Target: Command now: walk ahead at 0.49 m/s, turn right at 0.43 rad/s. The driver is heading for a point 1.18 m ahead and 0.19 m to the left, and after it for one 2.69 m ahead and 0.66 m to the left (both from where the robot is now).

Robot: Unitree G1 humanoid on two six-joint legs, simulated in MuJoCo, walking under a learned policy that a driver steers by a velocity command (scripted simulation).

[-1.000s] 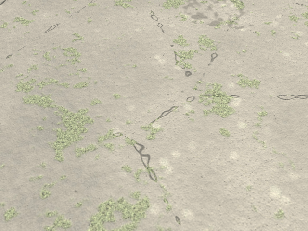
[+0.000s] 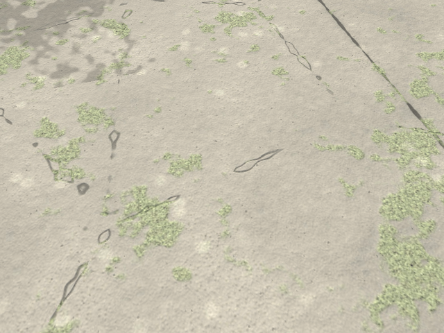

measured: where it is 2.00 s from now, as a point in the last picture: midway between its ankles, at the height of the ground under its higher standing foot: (187, 186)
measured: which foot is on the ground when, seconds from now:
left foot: down 0.00-0.36, up 0.38-0.90, down 0.92-1.00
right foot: up 0.00-0.34, down 0.36-0.94, up 0.96-1.00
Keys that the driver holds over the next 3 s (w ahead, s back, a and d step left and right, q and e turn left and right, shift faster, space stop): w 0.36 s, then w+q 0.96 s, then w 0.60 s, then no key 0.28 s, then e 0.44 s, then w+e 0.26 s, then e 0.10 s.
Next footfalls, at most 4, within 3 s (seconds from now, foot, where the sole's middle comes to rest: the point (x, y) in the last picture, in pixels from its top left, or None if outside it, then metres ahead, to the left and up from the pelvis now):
0.36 right None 0.34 -0.17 -0.77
0.92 left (207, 279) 0.63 0.07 -0.77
1.40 right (235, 194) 0.96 -0.02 -0.77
1.90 left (141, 174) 1.05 0.33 -0.77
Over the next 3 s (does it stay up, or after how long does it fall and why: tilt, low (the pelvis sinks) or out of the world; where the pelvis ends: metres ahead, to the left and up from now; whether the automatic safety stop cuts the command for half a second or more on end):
stays up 1.16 0.29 0.01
